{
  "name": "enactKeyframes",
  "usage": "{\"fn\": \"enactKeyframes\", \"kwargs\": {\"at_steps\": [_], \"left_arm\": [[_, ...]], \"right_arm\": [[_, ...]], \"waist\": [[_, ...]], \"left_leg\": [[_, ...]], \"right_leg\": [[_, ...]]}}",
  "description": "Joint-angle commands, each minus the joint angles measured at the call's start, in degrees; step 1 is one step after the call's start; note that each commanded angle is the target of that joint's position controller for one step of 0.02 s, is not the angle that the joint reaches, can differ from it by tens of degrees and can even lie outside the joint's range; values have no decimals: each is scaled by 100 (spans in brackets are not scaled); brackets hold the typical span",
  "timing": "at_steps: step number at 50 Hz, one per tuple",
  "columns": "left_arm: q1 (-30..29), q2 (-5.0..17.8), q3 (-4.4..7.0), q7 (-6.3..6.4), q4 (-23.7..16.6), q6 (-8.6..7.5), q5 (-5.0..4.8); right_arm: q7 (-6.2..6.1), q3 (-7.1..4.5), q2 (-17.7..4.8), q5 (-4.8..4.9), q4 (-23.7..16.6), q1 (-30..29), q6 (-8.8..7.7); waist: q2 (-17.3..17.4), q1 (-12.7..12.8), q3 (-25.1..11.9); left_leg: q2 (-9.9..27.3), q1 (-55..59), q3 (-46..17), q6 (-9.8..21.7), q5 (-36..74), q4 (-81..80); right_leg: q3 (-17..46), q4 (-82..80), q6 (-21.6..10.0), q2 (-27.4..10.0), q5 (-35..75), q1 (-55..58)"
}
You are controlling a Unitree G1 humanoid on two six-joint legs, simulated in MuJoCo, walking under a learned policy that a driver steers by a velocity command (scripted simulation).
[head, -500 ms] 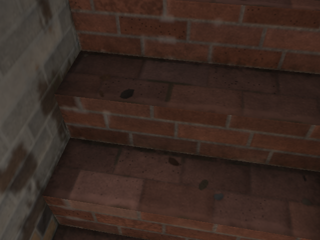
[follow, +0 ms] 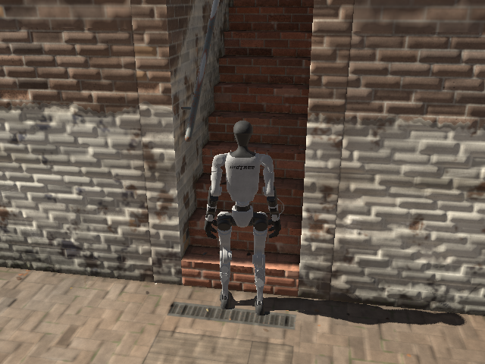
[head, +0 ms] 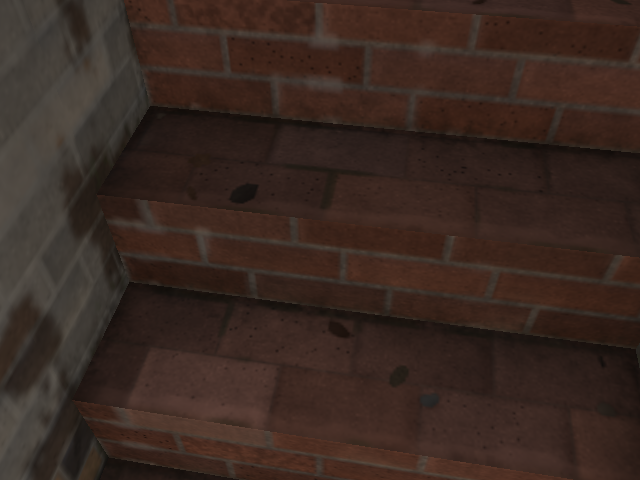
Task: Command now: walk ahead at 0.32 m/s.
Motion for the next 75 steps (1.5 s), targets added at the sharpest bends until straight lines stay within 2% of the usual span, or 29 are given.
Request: {"fn": "enactKeyframes", "kwargs": {"at_steps": [1, 2, 3, 5, 7, 8, 9, 11, 13, 15, 16, 20, 21, 26, 28, 29, 33, 34, 36, 38, 40, 42, 48, 49, 51, 53, 55, 57, 75], "left_arm": [[56, 533, 98, 1, -337, -71, -31], [-62, 550, 97, 17, -409, -76, -34], [-196, 613, 112, 51, -468, -57, -48], [-264, 582, 105, 78, -522, -56, -61], [-76, 391, 50, 59, -518, -122, -69], [-12, 390, 6, 48, -430, -117, -91], [27, 361, -1, 44, -484, -198, -83], [-33, 542, 48, 20, -483, -268, -110], [-346, 506, 31, 9, -621, -296, -181], [-440, 511, 31, 20, -679, -328, -248], [-423, 511, 10, 42, -688, -328, -218], [-713, 554, -29, 59, -854, -241, -113], [-861, 538, -50, 49, -938, -218, -92], [-1125, 574, -88, 44, -1125, -183, -59], [-1288, 612, -145, 12, -1166, -152, -15], [-1248, 658, -143, 7, -1133, -167, -20], [-1521, 650, -220, -51, -1167, -219, 23], [-1454, 674, -229, -51, -1112, -228, 12], [-1560, 686, -262, -63, -1127, -251, 21], [-1632, 749, -272, -101, -1149, -224, 85], [-1682, 729, -290, -107, -1157, -221, 76], [-1654, 781, -296, -111, -1132, -220, 67], [-1661, 789, -361, -109, -1117, -229, 137], [-1506, 806, -348, -111, -1048, -271, 93], [-1520, 767, -369, -86, -1073, -309, 130], [-1421, 904, -318, -75, -1007, -284, 70], [-1429, 805, -343, -58, -1030, -292, 108], [-1425, 853, -327, -83, -1017, -273, 72], [-1256, 893, -320, -56, -941, -221, 58]], "right_arm": [[15, -17, -258, 20, -334, 38, -112], [5, 2, -150, 48, -324, 67, -174], [0, 12, -166, 2, -385, 34, -252], [-18, -25, -302, 24, -387, 121, -340], [-17, -87, -491, 26, -425, 21, -334], [19, -50, -416, 27, -521, -137, -332], [6, -50, -335, 35, -580, -267, -319], [-46, -43, -286, 7, -605, -212, -310], [-59, 4, -203, -16, -686, -332, -344], [-106, -18, -296, -15, -748, -408, -329], [-73, -31, -345, 2, -752, -424, -336], [-27, 40, -245, 18, -879, -739, -349], [-17, 32, -268, 55, -912, -747, -341], [-10, 92, -282, 38, -1089, -1077, -315], [55, 128, -324, 61, -1120, -1181, -329], [61, 159, -312, 32, -1111, -1231, -339], [89, 219, -379, 6, -1152, -1416, -340], [91, 227, -413, -60, -1166, -1469, -310], [115, 255, -440, -57, -1171, -1521, -290], [174, 291, -444, -47, -1146, -1497, -318], [132, 332, -427, -87, -1152, -1542, -306], [118, 348, -453, -77, -1156, -1534, -301], [197, 413, -498, -83, -1154, -1452, -329], [162, 361, -625, -88, -1176, -1444, -325], [202, 378, -609, -74, -1166, -1340, -344], [126, 347, -693, -60, -1142, -1282, -341], [149, 370, -625, -65, -1151, -1212, -348], [117, 357, -671, -66, -1167, -1243, -336], [86, 395, -687, -71, -1183, -1013, -365]], "waist": [[-310, 9, 514], [-346, -5, 530], [-191, -100, 468], [-23, -115, 353], [523, 8, 346], [525, 68, 272], [353, 86, 323], [74, -3, -51], [-71, -43, -259], [-46, -80, -569], [-83, -48, -655], [-61, -52, -756], [-20, -89, -755], [-82, -12, -855], [-92, 13, -938], [-146, 47, -988], [-84, 37, -743], [-36, 23, -705], [-57, 11, -663], [-68, 9, -664], [-92, 6, -659], [-53, 12, -617], [-84, 34, -413], [-96, -14, -377], [-122, -12, -308], [29, -36, -370], [-43, -19, -278], [-12, -42, -292], [-19, -31, -345]], "left_leg": [[51, -215, -189, 511, -1471, -55], [57, -260, -174, 537, -1206, -1], [102, -265, -230, 543, -1092, -84], [229, -129, -477, 651, -1059, -285], [472, -70, -989, 724, -1337, -786], [489, 13, -1048, 779, -1025, -875], [505, 171, -1023, 742, -337, -815], [420, 653, -726, 713, 1016, -446], [439, 799, -577, 583, 2247, -302], [460, 1010, -503, 503, 2943, -244], [481, 1060, -499, 453, 3133, -232], [534, 1084, -438, 283, 3234, -321], [554, 1031, -416, 266, 3384, -416], [625, 1062, -414, 149, 3095, -646], [662, 1100, -472, 127, 2975, -691], [656, 1170, -490, 97, 2734, -661], [716, 1010, -549, 48, 2174, -862], [707, 1016, -555, 25, 1997, -842], [720, 964, -579, 16, 1703, -920], [712, 935, -575, 3, 1472, -934], [719, 930, -578, 18, 1257, -947], [710, 873, -566, 23, 1014, -942], [693, 687, -617, 16, 711, -946], [689, 679, -551, -27, 535, -937], [662, 511, -595, -45, 513, -935], [638, 518, -554, -32, 272, -906], [627, 355, -604, -28, 207, -895], [623, 410, -570, -12, 203, -883], [650, 565, -612, -5, 940, -784]], "right_leg": [[785, -811, -734, -536, -1824, -850], [841, -837, -805, -546, -1597, -859], [788, -698, -807, -528, -1368, -799], [617, -417, -870, -423, -769, -758], [252, 17, -802, -192, -363, -617], [225, 71, -851, -285, -162, -494], [205, 54, -754, -262, 314, -564], [270, 38, -636, -386, 991, -348], [354, -46, -476, -525, 2072, -137], [351, 64, -348, -558, 2500, 100], [365, 48, -334, -566, 2689, 192], [442, -124, -209, -716, 3400, 393], [457, -104, -214, -727, 3659, 474], [535, -404, -124, -816, 3577, 619], [537, -408, -169, -919, 3883, 644], [525, -467, -149, -924, 3639, 589], [606, -728, -153, -935, 2950, 402], [585, -709, -158, -903, 2735, 360], [611, -813, -157, -907, 2414, 302], [594, -826, -128, -909, 2322, 278], [585, -820, -98, -916, 2094, 220], [613, -839, -97, -896, 1811, 178], [612, -890, -53, -879, 1316, -11], [670, -962, -87, -758, 1054, -14], [617, -946, -59, -768, 1068, 24], [667, -906, -145, -725, 779, 69], [621, -913, -125, -729, 741, 58], [657, -886, -164, -703, 687, 26], [615, -753, -107, -763, 1535, 207]]}}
